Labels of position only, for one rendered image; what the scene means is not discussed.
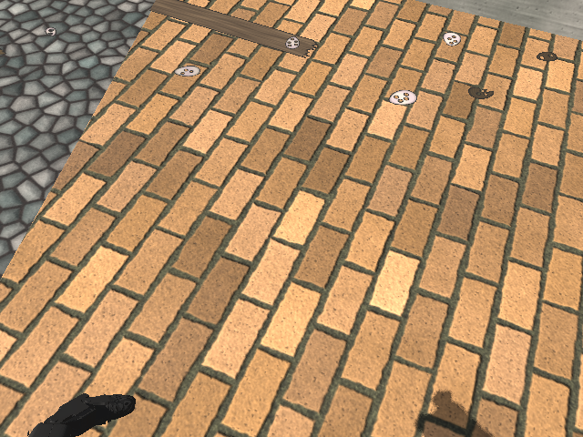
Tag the left robot hand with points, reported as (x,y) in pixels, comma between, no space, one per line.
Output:
(82,413)

